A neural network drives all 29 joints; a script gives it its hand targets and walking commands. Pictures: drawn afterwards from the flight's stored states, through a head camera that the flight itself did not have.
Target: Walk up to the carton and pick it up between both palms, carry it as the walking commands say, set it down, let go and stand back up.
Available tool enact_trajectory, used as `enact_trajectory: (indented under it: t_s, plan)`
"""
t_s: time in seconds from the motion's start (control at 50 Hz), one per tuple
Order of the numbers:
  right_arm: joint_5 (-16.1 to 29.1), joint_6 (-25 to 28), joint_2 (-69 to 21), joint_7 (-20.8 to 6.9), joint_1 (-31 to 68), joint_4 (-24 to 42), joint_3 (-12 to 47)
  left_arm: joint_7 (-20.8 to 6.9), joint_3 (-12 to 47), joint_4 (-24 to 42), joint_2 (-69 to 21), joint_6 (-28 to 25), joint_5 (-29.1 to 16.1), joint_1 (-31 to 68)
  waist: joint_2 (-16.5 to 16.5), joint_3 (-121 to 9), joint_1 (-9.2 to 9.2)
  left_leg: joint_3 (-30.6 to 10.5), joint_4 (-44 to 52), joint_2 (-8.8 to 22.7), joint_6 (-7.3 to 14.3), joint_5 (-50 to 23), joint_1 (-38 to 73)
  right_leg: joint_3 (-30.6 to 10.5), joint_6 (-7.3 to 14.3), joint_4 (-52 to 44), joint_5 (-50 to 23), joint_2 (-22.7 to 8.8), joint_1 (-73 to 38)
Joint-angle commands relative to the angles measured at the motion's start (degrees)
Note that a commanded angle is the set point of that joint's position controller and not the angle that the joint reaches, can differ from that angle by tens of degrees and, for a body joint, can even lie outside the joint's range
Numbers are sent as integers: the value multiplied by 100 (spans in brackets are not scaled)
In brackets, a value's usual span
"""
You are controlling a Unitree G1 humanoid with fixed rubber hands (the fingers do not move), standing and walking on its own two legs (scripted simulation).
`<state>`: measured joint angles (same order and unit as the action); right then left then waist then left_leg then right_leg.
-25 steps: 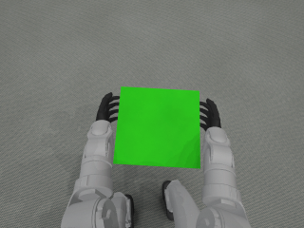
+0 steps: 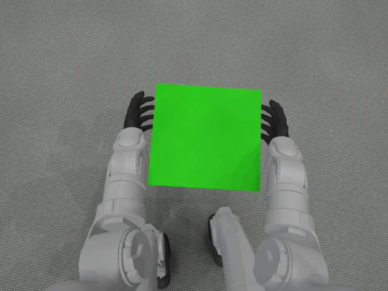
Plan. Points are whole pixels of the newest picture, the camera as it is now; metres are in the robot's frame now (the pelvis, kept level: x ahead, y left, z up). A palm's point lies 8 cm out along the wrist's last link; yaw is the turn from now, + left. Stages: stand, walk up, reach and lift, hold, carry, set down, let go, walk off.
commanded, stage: set down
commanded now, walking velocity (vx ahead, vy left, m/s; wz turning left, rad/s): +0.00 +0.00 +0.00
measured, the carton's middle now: (202, 145) +0.41 -0.08 -0.15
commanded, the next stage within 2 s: none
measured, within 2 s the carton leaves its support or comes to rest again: neither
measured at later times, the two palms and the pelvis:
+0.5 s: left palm (143, 132) +0.46 +0.06 -0.14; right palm (262, 139) +0.40 -0.23 -0.14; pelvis -0.01 +0.00 -0.08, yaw +1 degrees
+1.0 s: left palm (152, 134) +0.49 +0.05 -0.23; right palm (254, 140) +0.43 -0.24 -0.23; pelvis -0.03 -0.01 -0.15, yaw +2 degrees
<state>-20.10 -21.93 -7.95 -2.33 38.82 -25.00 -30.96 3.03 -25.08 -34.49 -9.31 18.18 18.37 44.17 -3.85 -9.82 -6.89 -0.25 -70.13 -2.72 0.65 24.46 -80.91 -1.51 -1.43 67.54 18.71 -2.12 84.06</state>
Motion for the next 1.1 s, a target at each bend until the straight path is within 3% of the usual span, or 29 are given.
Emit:
enact_trajectory:
  t_s: [0.0,0.76,1.08]
  plan:
    - [1021,133,-4898,-1644,3361,-548,3397,-1559,3077,-639,-5514,-78,-853,2983,34,-4649,-254,-10,688,-825,-113,-913,1344,329,85,-132,-1387,950,-3108]
    - [1426,204,-4253,-1186,5197,-908,3096,-1148,2664,-1258,-4806,-84,-1165,4677,15,-5602,-343,351,-1514,-1024,-185,-36,-1231,517,-109,1948,-821,927,-1196]
    - [1580,269,-3919,-1170,5826,-949,3086,-1027,2716,-1226,-4506,-158,-1381,5376,-6,-5810,-432,412,-2247,-1032,-200,-173,-1715,594,-128,2624,-1085,868,-671]
